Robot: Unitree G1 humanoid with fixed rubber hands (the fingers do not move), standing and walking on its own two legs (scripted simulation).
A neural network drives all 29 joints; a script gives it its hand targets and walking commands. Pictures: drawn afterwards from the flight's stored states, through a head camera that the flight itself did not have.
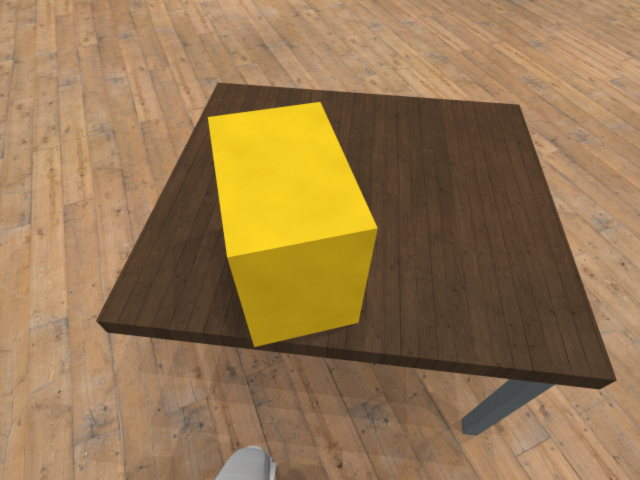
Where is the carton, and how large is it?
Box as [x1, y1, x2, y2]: [208, 102, 377, 346]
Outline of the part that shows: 320,102 208,117 227,258 254,346 342,326 358,321 377,228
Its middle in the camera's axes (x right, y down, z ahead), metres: -0.05 -0.03 +0.66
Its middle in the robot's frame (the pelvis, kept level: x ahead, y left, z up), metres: +0.51 +0.11 -0.03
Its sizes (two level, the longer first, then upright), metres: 0.286 0.187 0.263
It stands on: a table, 0.58 m high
